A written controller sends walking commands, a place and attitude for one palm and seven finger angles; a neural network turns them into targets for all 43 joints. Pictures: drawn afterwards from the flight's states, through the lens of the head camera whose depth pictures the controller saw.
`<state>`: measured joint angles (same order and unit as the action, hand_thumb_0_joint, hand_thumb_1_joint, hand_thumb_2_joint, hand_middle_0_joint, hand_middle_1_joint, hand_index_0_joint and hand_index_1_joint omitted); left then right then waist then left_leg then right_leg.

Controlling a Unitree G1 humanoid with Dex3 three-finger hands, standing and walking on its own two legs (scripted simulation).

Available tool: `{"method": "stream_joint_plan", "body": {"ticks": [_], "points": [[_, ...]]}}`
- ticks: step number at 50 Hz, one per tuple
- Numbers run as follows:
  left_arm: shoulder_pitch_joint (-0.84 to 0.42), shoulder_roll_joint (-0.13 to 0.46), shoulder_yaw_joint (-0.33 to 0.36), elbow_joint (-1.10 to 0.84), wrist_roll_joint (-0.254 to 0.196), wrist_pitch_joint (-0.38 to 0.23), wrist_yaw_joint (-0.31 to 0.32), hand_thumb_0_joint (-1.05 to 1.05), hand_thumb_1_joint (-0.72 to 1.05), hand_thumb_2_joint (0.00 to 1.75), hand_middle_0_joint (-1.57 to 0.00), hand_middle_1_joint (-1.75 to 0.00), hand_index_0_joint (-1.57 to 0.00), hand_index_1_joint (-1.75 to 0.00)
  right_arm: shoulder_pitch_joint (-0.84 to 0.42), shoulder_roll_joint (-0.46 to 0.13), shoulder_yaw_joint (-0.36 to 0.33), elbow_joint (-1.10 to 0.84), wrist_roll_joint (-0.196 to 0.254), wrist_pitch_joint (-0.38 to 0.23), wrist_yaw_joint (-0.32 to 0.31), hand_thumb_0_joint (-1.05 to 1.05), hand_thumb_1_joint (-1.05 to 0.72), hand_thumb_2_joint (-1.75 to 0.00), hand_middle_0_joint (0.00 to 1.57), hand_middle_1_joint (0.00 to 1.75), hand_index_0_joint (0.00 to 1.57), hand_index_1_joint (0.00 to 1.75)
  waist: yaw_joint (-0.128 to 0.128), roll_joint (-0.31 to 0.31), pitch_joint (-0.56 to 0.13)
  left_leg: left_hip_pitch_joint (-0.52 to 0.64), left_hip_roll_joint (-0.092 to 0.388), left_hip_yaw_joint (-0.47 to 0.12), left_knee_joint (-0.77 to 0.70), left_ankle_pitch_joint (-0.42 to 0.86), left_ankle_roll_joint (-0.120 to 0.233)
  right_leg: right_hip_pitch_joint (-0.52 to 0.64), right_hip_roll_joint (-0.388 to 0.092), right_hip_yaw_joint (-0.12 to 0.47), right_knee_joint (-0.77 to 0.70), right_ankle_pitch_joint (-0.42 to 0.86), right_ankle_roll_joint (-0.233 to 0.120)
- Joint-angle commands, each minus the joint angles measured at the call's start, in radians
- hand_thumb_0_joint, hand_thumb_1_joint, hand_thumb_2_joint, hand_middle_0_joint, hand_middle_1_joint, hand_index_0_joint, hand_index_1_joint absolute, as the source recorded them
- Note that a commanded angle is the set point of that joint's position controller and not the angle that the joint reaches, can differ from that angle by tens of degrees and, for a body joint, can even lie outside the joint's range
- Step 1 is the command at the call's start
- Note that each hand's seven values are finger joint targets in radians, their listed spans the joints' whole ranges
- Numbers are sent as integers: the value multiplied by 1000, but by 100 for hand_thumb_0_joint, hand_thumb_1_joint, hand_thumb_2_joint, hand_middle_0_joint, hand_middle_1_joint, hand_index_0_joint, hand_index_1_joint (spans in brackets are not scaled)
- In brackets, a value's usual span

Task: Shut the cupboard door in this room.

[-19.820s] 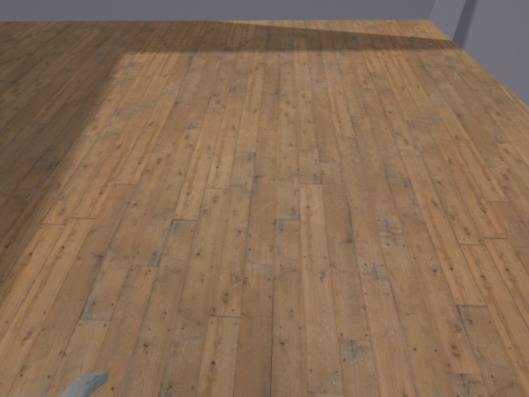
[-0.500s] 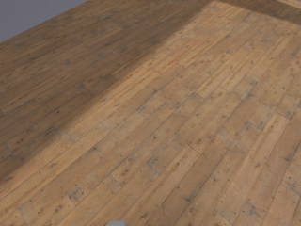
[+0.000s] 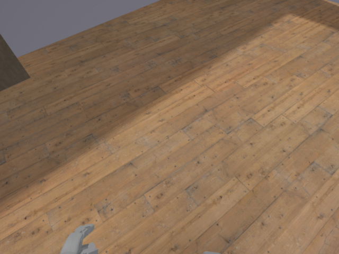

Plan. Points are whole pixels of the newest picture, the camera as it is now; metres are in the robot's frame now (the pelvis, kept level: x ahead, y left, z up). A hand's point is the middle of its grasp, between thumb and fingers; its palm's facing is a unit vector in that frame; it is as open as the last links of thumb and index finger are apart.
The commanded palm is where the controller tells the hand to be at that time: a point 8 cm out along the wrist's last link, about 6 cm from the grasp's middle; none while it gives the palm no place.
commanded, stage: turn or walk to find it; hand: left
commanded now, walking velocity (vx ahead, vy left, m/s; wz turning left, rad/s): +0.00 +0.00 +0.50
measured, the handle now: out of the picture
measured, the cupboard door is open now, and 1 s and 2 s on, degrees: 78 78 78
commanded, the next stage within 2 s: none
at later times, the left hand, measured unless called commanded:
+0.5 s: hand out of the picture -0.05 +0.20 -0.17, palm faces +0.33 -0.91 -0.27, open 7.4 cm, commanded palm none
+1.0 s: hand out of the picture +0.03 +0.22 -0.14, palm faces +0.48 -0.83 -0.28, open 7.4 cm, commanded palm none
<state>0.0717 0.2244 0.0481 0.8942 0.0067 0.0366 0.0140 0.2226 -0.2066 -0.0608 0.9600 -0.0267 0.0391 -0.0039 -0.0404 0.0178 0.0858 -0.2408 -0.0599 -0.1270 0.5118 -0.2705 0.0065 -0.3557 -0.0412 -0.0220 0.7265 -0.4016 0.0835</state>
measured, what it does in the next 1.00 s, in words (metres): steps on the spot, turning left: right foot, then left foot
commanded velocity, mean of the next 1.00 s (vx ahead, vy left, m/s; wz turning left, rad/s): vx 0.14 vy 0.00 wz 0.50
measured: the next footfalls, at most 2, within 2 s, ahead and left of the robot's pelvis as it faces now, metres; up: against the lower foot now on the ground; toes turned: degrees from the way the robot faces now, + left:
right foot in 0.04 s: +0.05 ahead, -0.12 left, +0.00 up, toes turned -1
left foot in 0.52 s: -0.04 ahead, +0.12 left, +0.00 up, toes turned +23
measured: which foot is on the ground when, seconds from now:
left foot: down 0.00-0.04, up 0.06-0.50, down 0.52-0.96, up 0.98-1.00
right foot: up 0.00-0.02, down 0.04-0.52, up 0.54-0.94, down 0.96-1.00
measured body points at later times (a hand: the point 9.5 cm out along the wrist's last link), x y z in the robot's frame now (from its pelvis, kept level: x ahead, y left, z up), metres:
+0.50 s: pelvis -0.02 -0.01 +0.00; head +0.02 +0.00 +0.44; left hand -0.07 +0.24 -0.15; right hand +0.14 -0.24 -0.15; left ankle -0.08 +0.11 -0.72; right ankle +0.01 -0.12 -0.74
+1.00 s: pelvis +0.03 -0.02 -0.01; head +0.06 -0.04 +0.44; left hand +0.01 +0.26 -0.12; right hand +0.15 -0.24 -0.17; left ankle -0.07 +0.10 -0.72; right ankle +0.11 -0.10 -0.74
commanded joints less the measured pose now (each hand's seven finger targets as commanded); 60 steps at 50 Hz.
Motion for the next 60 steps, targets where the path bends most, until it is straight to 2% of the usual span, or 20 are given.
{"method": "stream_joint_plan", "body": {"ticks": [1,2,3,8,20,24,25,26,27,28,33,41,46,47,48,49,50,52,54,60], "points": [[163,157,35,-36,2,-44,12,0,90,90,-20,-30,-20,-30,-9,-152,-50,-82,17,-23,-3,0,-90,-90,20,30,20,30,80,-19,-185,-162,134,-167,79,240,37,380,-106,71,-371,289,-33],[199,242,52,-32,17,-51,22,0,90,90,-20,-30,-20,-30,-1,-90,-39,-103,21,-26,2,0,-90,-90,20,30,20,30,96,-299,-203,-329,-8,15,300,-208,-34,480,-371,321,-393,436,-136],[208,253,51,-41,11,-46,22,0,90,90,-20,-30,-20,-30,-24,-130,-50,-115,16,-15,-3,0,-90,-90,20,30,20,30,101,-261,-176,-322,0,33,503,-367,-38,336,-474,367,-409,502,-237],[35,128,26,-88,9,-46,18,0,90,90,-20,-30,-20,-30,46,-112,-52,-40,2,21,23,0,-90,-90,20,30,20,30,12,-182,-36,-295,72,61,757,-106,-57,117,-271,63,-440,244,-172],[207,198,54,-15,26,-38,15,0,90,90,-20,-30,-20,-30,-102,-81,-19,-79,18,4,23,0,-90,-90,20,30,20,30,95,-226,-110,-190,98,190,298,-207,-73,287,-340,-42,-333,517,-221],[189,202,58,1,17,-29,10,0,90,90,-20,-30,-20,-30,-28,-97,-19,-65,19,-15,20,0,-90,-90,20,30,20,30,47,-186,-166,8,83,220,-11,-14,-49,236,-317,-116,-183,521,-150],[189,183,54,-6,7,-24,7,0,90,90,-20,-30,-20,-30,19,-139,-28,-54,17,-25,21,0,-90,-90,20,30,20,30,14,-77,-199,151,118,168,-125,137,-32,139,-280,-158,-62,434,-99],[189,121,43,-35,0,-18,2,0,90,90,-20,-30,-20,-30,56,-243,-53,-54,9,-35,16,0,-90,-90,20,30,20,30,-8,203,-211,307,354,-149,-164,439,69,-127,-144,-199,138,29,-19],[124,85,20,-65,7,-10,4,0,90,90,-20,-30,-20,-30,106,-304,-67,-38,12,-26,6,0,-90,-90,20,30,20,30,-37,277,-194,296,482,-247,-159,719,170,-233,-88,-123,282,-282,1],[99,109,27,-68,10,-4,6,0,90,90,-20,-30,-20,-30,106,-291,-61,-30,8,-21,5,0,-90,-90,20,30,20,30,-33,178,-175,240,488,-171,-139,652,202,-206,-106,-69,356,-245,-17],[106,108,33,-8,11,-11,-20,0,90,90,-20,-30,-20,-30,-17,-199,-26,-63,4,-41,-10,0,-90,-90,20,30,20,30,20,156,-84,139,294,-98,-207,259,134,-223,-75,-25,405,-3,-1],[4,96,28,-63,13,-40,-41,0,90,90,-20,-30,-20,-30,73,-209,-42,-48,1,-64,-2,0,-90,-90,20,30,20,30,-11,130,-34,134,300,-213,-275,-37,180,-235,-70,-16,154,4,10],[173,87,33,-23,12,-61,-49,0,90,90,-20,-30,-20,-30,-4,-201,-47,-60,0,-58,-1,0,-90,-90,20,30,20,30,82,113,-81,-104,214,-175,-118,-81,123,193,10,-93,-196,92,3],[282,125,45,14,15,-71,-43,0,90,90,-20,-30,-20,-30,-22,-171,-43,-63,4,-59,-1,0,-90,-90,20,30,20,30,134,13,-109,-253,143,-132,14,-177,82,395,-27,-57,-290,116,-6],[391,223,65,37,30,-82,-26,0,90,90,-20,-30,-20,-30,2,-87,-26,-79,15,-64,3,0,-90,-90,20,30,20,30,175,-274,-168,-445,20,25,321,-304,20,576,-284,209,-434,-126,-62],[414,271,69,35,18,-77,-12,0,90,90,-20,-30,-20,-30,-64,-84,-20,-119,13,-66,10,0,-90,-90,20,30,20,30,193,-378,-118,-555,25,68,529,-349,4,500,-480,494,-571,-284,-137],[358,250,61,18,12,-75,-7,0,90,90,-20,-30,-20,-30,-96,-122,-34,-127,0,-61,19,0,-90,-90,20,30,20,30,160,-241,-42,-557,78,34,631,-277,5,366,-487,488,-620,-380,-163],[238,186,49,-1,14,-95,-6,0,90,90,-20,-30,-20,-30,-49,-118,-41,-82,-5,-49,34,0,-90,-90,20,30,20,30,89,-224,33,-511,128,40,741,-107,4,191,-436,397,-634,-385,-133],[184,110,27,4,13,-106,-5,0,90,90,-20,-30,-20,-30,30,-83,-41,-29,-8,-34,47,0,-90,-90,20,30,20,30,30,-146,34,-438,146,68,749,11,-15,150,-343,140,-593,-155,-100],[327,52,7,79,16,-126,-2,0,90,90,-20,-30,-20,-30,2,-43,-31,-19,-1,-24,51,0,-90,-90,20,30,20,30,44,-171,54,-516,144,122,709,164,-44,264,-262,-109,-576,225,-89]]}}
